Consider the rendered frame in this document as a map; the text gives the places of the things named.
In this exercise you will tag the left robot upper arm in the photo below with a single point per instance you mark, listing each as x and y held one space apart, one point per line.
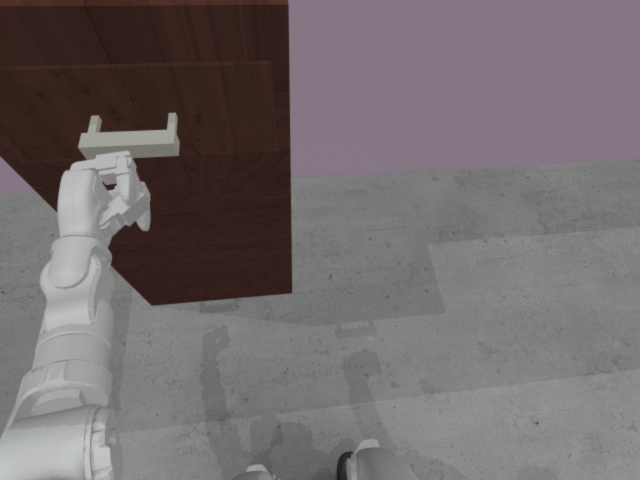
80 443

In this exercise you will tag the cabinet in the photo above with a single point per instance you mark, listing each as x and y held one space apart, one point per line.
220 221

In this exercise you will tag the drawer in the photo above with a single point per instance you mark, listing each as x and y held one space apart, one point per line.
221 106

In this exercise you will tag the robot right thigh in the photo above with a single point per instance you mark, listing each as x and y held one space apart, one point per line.
377 464

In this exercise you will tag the robot right shin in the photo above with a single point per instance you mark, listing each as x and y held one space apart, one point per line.
371 443

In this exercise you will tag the robot left hand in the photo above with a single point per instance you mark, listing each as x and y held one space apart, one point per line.
83 198

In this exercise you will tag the robot left forearm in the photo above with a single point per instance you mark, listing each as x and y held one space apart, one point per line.
70 367

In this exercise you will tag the handle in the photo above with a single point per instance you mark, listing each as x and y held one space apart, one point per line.
140 144

